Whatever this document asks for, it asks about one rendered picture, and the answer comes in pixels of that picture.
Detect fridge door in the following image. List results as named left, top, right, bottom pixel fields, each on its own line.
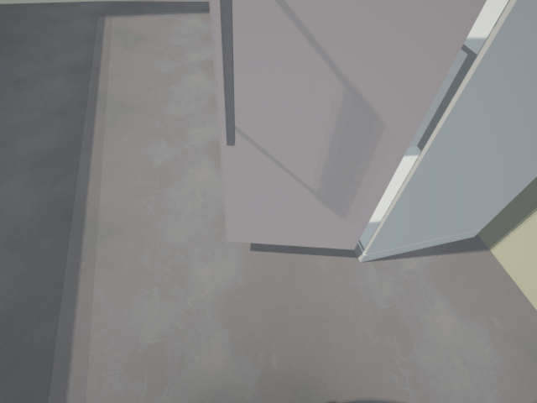
left=209, top=0, right=487, bottom=250

